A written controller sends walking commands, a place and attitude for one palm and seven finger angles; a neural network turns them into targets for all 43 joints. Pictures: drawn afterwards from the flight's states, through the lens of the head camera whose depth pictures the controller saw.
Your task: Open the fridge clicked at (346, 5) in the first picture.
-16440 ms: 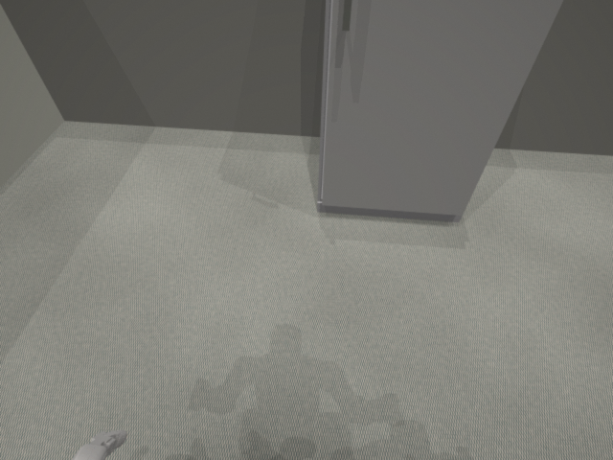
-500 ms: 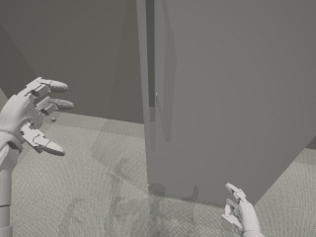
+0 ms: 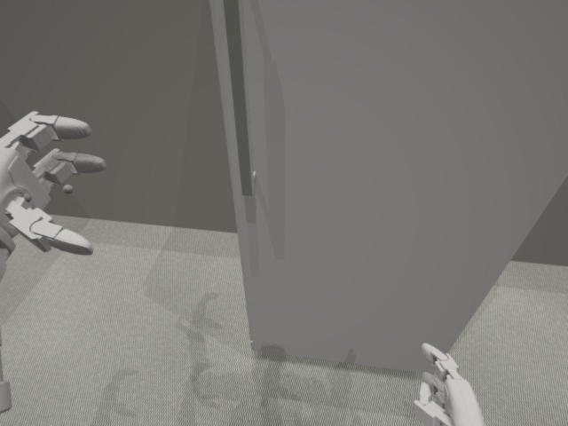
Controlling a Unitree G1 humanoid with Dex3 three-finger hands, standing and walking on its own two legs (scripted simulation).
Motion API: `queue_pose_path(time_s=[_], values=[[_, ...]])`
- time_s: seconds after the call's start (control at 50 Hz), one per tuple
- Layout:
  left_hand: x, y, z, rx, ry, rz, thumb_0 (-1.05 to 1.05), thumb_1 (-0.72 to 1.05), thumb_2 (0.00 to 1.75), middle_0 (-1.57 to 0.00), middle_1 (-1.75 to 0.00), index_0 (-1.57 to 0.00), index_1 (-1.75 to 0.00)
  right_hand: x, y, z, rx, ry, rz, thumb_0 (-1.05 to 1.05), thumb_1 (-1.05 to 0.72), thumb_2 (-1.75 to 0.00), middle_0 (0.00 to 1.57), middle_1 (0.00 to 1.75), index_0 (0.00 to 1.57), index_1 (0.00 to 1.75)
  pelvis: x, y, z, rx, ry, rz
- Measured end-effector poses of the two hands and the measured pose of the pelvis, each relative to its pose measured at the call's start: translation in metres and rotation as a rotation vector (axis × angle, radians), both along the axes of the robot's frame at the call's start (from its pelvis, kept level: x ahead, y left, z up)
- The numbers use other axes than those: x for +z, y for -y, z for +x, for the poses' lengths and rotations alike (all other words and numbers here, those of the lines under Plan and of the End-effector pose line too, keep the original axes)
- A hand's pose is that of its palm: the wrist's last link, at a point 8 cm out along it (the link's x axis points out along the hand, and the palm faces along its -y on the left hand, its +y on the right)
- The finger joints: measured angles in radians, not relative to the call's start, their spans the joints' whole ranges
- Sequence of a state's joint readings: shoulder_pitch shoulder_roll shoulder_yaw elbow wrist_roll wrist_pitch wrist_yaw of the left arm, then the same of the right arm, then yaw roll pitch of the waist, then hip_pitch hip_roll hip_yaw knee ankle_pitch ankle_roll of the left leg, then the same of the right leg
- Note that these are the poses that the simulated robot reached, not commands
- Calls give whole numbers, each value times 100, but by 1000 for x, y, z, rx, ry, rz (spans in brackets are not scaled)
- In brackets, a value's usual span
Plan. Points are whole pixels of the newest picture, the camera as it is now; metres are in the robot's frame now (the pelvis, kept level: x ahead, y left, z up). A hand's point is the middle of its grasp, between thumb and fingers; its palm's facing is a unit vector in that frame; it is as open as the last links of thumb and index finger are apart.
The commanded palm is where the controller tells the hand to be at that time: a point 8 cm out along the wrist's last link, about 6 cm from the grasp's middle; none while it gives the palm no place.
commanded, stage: raise the hand to about handle height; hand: left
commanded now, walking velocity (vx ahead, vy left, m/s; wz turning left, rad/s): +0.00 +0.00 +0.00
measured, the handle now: (243, 85) +0.53 +0.14 +0.27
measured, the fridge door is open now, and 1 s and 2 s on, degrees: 0 0 0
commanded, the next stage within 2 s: move the hooked fingers beside the handle in 0.12 s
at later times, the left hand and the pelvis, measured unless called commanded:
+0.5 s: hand (97, 187) +0.31 +0.28 +0.22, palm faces +0.08 -0.99 -0.10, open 14.0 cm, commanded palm +0.28 +0.31 +0.24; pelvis +0.04 -0.02 +0.00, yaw +0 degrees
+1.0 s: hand (151, 159) +0.36 +0.23 +0.23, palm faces -0.03 -1.00 -0.06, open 14.0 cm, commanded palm +0.34 +0.28 +0.23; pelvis +0.04 -0.01 +0.00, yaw +0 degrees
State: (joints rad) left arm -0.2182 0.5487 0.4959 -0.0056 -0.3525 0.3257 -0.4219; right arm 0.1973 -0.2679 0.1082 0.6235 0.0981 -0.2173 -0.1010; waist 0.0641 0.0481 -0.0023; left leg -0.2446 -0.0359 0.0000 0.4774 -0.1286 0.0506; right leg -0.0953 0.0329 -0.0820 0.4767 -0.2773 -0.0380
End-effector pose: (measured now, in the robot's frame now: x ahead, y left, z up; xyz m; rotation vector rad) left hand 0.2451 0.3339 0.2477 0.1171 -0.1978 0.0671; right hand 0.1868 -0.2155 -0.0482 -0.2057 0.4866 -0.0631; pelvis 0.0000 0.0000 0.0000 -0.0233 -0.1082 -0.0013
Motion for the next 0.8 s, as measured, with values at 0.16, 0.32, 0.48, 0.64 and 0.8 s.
queue_pose_path(time_s=[0.16,0.32,0.48,0.64,0.8], values=[[-17,4,16,21,-173,5,-1,-50,30,-30,-120,-30,-120,-11,6,14,14,-28,21,1,-90,-90,21,30,20,30,-1,6,7,12,-30,-1],[-1,21,24,-46,-37,19,-1,-50,30,-31,-120,-31,-120,-7,8,32,12,-12,36,1,-90,-90,21,30,20,30,0,14,26,-2,-38,6],[-20,-1,37,37,-171,-30,-1,-50,30,-30,-120,-30,-120,-6,18,49,7,-28,35,1,-90,-90,21,30,20,30,0,16,36,-4,-61,10],[-13,35,53,-92,-45,2,-1,-50,30,-30,-120,-30,-120,-2,15,57,-7,-19,14,1,-90,-90,20,30,20,30,0,13,43,-4,-58,14],[-16,13,69,13,-148,-49,-1,-50,30,-30,-120,-31,-120,-7,8,53,-11,-49,47,1,-90,-90,21,30,20,30,1,11,42,-5,-69,14]])
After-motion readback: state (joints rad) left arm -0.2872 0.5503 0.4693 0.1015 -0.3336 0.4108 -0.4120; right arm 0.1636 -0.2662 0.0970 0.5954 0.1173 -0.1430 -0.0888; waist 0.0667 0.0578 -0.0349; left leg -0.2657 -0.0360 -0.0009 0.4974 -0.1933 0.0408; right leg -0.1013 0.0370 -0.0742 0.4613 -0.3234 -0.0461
